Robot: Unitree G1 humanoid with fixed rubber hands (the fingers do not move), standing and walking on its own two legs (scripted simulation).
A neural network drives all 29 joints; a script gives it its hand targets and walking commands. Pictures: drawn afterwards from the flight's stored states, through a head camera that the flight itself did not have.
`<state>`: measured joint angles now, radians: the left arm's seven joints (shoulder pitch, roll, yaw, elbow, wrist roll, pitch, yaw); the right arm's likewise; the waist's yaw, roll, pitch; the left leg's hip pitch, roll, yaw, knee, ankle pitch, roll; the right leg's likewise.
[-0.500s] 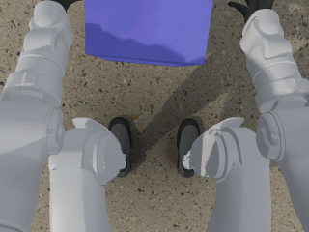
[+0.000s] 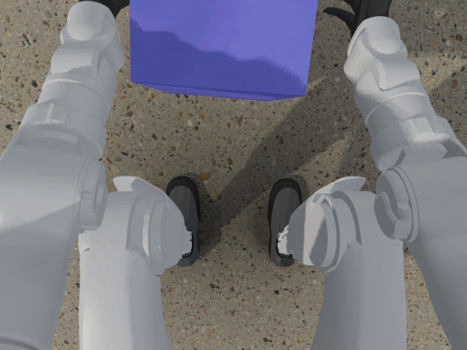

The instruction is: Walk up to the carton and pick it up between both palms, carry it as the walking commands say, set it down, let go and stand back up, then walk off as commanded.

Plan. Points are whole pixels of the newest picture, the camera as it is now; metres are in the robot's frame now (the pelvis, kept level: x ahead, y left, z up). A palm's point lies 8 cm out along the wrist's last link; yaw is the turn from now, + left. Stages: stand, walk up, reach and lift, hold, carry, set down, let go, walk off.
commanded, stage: reach and lift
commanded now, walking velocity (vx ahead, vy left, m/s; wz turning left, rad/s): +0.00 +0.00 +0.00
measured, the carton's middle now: (224, 26) +0.53 +0.03 -0.25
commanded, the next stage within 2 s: none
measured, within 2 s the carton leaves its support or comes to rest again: leaves its support in 0.88 s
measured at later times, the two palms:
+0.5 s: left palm (108, 1) +0.54 +0.18 -0.17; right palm (345, 17) +0.53 -0.12 -0.17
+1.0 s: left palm out of the picture +0.54 +0.17 -0.16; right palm (359, 0) +0.54 -0.13 -0.15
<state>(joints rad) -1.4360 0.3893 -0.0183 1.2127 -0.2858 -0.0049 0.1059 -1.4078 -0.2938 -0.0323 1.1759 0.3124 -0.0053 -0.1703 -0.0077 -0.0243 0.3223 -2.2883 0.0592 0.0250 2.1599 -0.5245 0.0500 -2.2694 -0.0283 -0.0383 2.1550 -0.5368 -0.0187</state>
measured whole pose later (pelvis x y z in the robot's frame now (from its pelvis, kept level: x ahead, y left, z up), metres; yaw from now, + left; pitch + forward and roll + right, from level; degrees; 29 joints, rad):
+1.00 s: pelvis +0.00 -0.01 -0.02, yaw +2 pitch +36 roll -2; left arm -1.43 0.32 0.02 1.12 -0.17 0.13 0.13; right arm -1.38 -0.20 -0.23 1.04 0.16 0.13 -0.18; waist -0.03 -0.04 0.28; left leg -2.33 0.01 -0.01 2.20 -0.51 0.02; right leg -2.29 0.04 -0.01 2.22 -0.56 0.02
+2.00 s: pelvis +0.01 -0.01 +0.07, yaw +3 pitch +45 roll -2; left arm -1.15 0.09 0.36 0.76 0.19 0.34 0.04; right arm -1.07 0.02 -0.51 0.64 -0.14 0.32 -0.09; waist -0.03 -0.02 -0.10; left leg -2.20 -0.02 -0.01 1.90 -0.50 0.01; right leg -2.16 0.05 0.01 1.92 -0.55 0.03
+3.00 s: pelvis +0.03 +0.00 +0.19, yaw +3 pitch +39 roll -2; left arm -0.91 -0.03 0.42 0.68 0.27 0.38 0.02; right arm -0.84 0.10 -0.53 0.58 -0.22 0.35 -0.05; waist -0.04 0.00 -0.21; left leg -1.77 -0.03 -0.02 1.55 -0.47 0.01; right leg -1.73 0.04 0.02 1.55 -0.51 0.03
